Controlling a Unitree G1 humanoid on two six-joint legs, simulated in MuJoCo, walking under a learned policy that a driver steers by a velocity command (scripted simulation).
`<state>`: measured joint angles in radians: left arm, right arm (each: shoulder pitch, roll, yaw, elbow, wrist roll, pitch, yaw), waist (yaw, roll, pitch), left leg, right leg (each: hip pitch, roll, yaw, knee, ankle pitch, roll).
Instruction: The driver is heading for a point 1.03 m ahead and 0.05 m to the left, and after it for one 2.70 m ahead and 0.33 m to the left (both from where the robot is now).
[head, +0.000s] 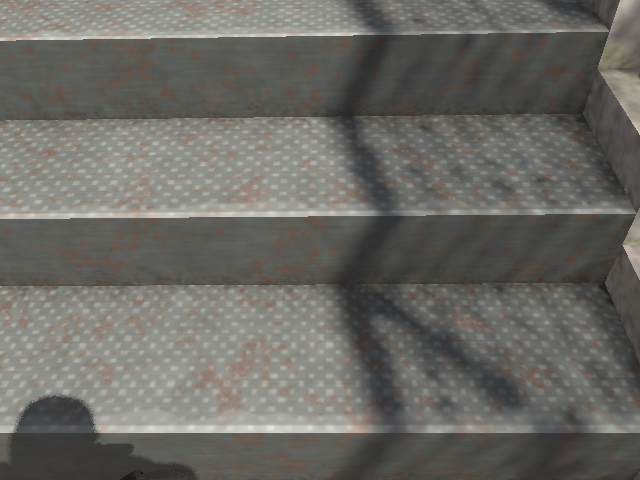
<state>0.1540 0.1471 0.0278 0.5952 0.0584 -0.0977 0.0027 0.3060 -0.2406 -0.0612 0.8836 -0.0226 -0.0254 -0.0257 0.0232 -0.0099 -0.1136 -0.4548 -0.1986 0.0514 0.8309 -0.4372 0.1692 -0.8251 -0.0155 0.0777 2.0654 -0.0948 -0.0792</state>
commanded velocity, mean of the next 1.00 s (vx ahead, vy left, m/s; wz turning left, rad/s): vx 0.50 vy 0.00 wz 0.23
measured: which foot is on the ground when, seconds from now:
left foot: down 0.00-0.28, up 0.30-0.74, down 0.76-1.00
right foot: up 0.00-0.26, down 0.28-0.76, up 0.78-1.00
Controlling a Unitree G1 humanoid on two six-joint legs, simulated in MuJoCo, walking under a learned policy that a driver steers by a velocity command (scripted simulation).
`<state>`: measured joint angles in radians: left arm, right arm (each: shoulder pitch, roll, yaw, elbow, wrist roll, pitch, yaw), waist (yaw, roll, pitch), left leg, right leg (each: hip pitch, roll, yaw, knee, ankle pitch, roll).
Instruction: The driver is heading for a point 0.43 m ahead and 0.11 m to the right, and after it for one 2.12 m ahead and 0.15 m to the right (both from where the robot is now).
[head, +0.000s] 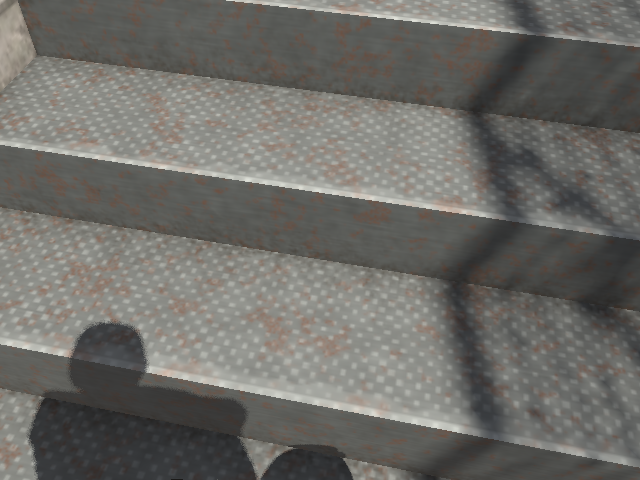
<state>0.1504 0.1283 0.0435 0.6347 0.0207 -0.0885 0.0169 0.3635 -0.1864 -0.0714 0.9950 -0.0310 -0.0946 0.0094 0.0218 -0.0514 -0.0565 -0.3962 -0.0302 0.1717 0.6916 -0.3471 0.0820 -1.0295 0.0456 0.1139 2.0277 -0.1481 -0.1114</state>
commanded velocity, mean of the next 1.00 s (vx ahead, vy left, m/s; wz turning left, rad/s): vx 0.27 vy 0.00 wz -0.21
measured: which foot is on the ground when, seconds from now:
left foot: down 0.00-0.28, up 0.30-0.76, down 0.78-1.00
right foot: up 0.00-0.24, down 0.26-0.80, up 0.82-1.00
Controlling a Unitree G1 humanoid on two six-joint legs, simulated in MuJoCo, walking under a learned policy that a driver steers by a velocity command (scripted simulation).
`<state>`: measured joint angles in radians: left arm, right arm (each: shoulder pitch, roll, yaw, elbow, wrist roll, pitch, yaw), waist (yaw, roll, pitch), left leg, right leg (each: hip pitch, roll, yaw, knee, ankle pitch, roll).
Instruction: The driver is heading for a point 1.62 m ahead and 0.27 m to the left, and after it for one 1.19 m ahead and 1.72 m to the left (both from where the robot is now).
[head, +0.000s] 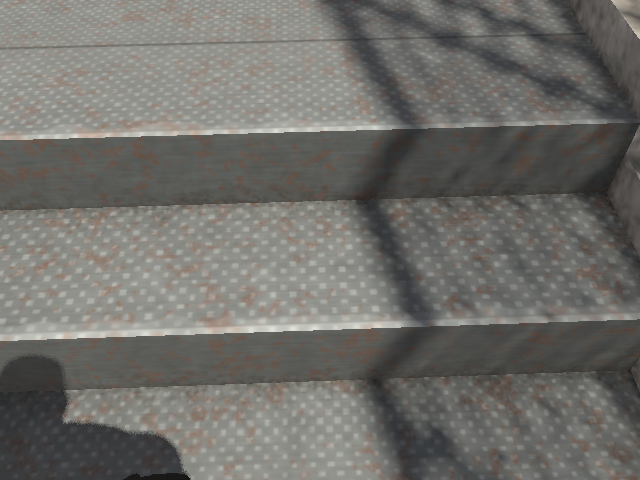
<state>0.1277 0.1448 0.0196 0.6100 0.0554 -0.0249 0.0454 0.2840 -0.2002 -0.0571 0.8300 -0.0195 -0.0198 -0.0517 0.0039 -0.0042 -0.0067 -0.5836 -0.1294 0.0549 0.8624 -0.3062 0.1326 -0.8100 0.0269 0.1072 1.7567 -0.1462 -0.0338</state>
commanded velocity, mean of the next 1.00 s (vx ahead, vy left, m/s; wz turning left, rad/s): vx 0.01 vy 0.00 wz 0.34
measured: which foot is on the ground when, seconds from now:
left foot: down 0.00-0.36, up 0.38-0.78, down 0.80-1.00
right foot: up 0.00-0.34, down 0.36-1.00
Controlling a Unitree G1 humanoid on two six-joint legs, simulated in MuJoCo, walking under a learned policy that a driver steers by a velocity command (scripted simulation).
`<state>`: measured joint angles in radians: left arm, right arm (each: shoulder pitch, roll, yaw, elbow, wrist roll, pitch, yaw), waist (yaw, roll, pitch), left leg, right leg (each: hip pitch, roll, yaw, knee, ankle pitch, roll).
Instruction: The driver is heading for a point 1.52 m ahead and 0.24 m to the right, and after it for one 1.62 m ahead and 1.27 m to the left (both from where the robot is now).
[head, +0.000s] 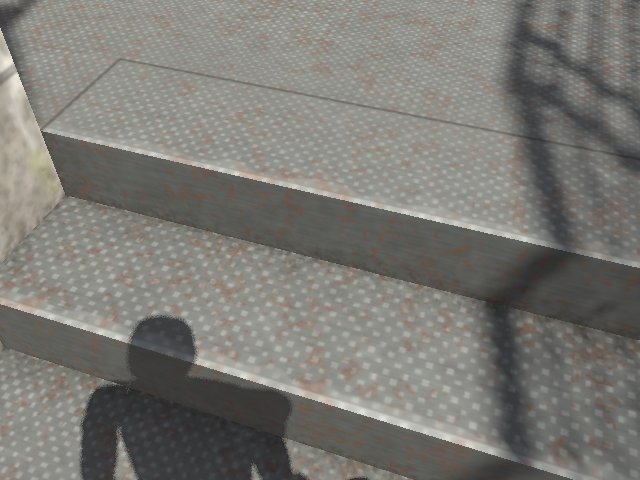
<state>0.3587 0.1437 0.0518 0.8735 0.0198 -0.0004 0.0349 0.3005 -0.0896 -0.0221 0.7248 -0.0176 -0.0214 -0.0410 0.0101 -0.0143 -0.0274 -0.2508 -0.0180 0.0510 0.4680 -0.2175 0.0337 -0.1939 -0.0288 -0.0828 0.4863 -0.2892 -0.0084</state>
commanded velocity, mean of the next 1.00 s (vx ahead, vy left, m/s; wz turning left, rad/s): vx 0.15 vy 0.00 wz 0.01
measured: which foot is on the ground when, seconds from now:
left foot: down 0.00-1.00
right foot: down 0.00-0.86, up 0.88-1.00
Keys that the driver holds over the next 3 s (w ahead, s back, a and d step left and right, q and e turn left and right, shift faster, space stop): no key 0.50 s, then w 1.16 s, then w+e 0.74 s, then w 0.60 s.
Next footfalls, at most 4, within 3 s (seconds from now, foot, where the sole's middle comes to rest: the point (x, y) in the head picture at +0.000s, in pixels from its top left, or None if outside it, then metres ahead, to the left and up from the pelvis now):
1.22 right None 0.37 -0.05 -0.60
1.68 left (293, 327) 0.69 0.08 -0.43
2.22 right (391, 158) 0.97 -0.10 -0.26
2.76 left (385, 59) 1.35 -0.11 -0.26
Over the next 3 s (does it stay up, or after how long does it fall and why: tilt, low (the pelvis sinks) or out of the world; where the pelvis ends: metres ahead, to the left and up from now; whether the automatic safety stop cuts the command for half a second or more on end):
stays up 1.29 -0.16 0.53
